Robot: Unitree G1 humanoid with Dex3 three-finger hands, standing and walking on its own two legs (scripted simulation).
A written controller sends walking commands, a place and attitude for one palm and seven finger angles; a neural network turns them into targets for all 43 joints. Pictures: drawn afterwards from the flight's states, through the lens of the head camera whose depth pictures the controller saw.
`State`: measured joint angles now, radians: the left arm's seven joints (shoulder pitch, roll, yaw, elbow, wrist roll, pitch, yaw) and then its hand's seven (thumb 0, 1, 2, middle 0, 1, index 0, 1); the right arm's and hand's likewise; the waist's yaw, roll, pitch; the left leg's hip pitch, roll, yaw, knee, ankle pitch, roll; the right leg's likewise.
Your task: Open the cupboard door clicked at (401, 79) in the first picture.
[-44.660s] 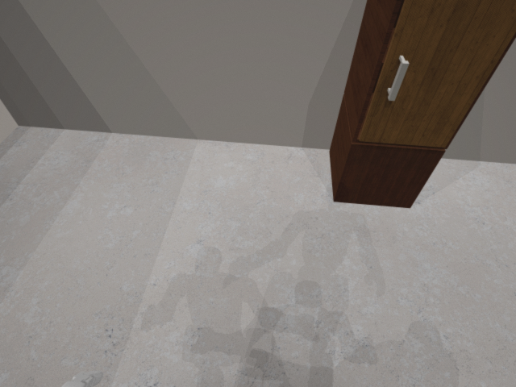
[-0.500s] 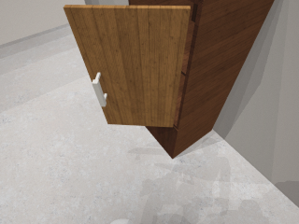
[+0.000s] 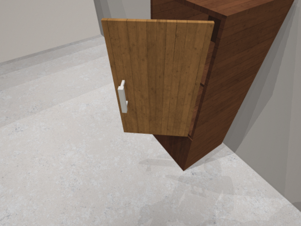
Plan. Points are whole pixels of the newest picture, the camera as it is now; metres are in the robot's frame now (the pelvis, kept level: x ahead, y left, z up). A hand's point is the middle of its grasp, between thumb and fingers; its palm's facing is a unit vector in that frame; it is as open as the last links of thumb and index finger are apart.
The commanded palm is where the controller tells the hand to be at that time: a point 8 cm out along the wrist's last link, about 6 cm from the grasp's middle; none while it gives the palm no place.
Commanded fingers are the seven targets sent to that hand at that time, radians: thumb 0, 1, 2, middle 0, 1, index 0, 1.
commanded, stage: come to a stop and stand still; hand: left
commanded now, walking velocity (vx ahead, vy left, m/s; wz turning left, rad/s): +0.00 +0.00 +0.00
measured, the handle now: (123, 96) +0.60 +0.17 -0.04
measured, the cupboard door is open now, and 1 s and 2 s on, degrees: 50 50 50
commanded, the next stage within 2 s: look again from close up in 0.18 s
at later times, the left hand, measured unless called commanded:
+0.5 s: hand out of the picture +0.04 +0.15 -0.16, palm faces +0.01 -0.98 -0.21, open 7.3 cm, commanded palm none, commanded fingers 0.00 0.90 0.90 -0.20 -0.30 -0.20 -0.30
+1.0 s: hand out of the picture +0.14 +0.14 -0.09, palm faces +0.28 -0.94 -0.17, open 7.4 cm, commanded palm +0.13 +0.19 -0.06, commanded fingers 0.00 0.74 0.83 -0.21 -0.41 -0.21 -0.41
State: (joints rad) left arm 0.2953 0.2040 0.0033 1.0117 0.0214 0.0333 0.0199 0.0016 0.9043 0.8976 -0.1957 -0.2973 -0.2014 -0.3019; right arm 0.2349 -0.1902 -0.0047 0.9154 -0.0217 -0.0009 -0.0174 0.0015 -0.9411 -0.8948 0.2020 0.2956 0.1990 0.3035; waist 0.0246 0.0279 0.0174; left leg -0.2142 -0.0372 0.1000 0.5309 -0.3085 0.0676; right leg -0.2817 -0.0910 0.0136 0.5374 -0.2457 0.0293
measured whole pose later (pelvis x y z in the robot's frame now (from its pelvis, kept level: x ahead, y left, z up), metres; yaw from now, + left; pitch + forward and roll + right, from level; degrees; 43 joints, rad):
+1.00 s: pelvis +0.02 -0.05 +0.00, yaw +3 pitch +1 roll +0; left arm 0.44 0.16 0.05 0.39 -0.13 -0.03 0.07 0.02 0.91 0.89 -0.20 -0.31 -0.21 -0.32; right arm 0.32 -0.20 0.00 0.92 0.03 -0.19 -0.08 0.02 -0.92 -0.89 0.20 0.30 0.20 0.30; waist 0.00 0.02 0.01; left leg -0.21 0.02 0.03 0.51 -0.32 -0.01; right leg -0.26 -0.04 -0.06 0.54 -0.29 0.00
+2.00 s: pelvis -0.03 -0.03 -0.09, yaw +3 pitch +16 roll -3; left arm 0.22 0.34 0.32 0.15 -0.33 -0.37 -0.45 0.00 -0.21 0.42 -0.28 -1.01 -0.28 -1.01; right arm 0.25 -0.28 0.00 0.52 0.03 -0.25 -0.05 0.02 -0.90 -0.90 0.20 0.30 0.20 0.30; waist -0.02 0.00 -0.12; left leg -0.96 0.03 -0.01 1.23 -0.55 0.02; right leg -0.96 -0.06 -0.07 1.14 -0.46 0.02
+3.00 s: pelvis -0.02 -0.04 -0.09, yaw +2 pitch +18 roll -3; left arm 0.01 0.43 0.46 0.40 -0.39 -0.34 -0.61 -0.02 -0.50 0.30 -0.30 -1.20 -0.30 -1.20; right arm 0.26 -0.28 0.04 0.51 0.03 -0.19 -0.05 0.02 -0.90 -0.89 0.20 0.30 0.20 0.30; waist -0.02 0.02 -0.13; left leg -0.96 0.05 -0.02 1.21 -0.56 0.00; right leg -0.96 -0.04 -0.08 1.13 -0.47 0.01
